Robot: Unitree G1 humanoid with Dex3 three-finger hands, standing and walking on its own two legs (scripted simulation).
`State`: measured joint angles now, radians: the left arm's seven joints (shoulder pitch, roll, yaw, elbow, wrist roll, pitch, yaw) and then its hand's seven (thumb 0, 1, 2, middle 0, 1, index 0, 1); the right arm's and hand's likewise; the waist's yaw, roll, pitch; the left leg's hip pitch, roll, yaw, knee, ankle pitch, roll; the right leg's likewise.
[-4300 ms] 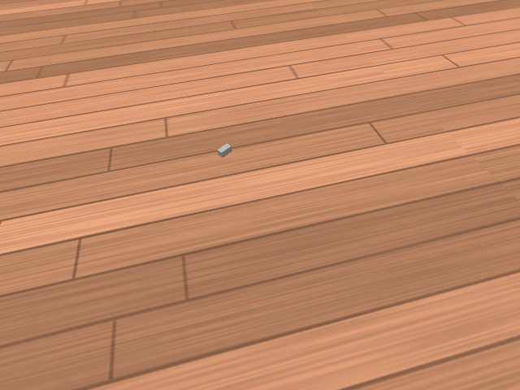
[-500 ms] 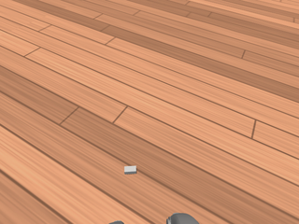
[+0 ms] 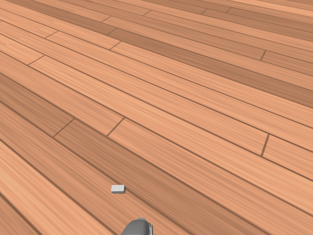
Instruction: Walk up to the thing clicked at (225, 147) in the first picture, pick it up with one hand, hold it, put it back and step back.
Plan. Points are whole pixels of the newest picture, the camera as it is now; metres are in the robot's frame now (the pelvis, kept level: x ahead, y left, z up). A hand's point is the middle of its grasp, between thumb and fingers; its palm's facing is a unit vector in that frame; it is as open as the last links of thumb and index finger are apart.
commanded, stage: walk up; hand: left
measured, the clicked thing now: (118, 189) +0.46 +0.32 -0.74
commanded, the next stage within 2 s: stand in 1.92 s
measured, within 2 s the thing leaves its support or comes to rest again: neither
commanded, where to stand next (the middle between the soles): +0.09 +0.02 m, yaw +4 degrees
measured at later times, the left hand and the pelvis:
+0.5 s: hand out of the picture +0.13 +0.24 -0.13, palm faces +0.04 -0.87 -0.49, open 7.4 cm; pelvis +0.06 -0.05 -0.01, yaw +5 degrees
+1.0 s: hand out of the picture +0.09 +0.27 -0.15, palm faces +0.07 -0.93 -0.37, open 7.4 cm; pelvis +0.06 +0.00 +0.00, yaw +5 degrees
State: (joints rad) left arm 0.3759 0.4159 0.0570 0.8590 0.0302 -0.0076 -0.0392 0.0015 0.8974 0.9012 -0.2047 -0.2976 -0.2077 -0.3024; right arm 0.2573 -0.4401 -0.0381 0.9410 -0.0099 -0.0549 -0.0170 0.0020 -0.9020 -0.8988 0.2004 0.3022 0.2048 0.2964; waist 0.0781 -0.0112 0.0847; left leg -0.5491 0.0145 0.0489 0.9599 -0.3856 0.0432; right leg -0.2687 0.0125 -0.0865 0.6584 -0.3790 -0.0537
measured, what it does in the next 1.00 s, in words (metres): steps on the spot: left foot, then right foot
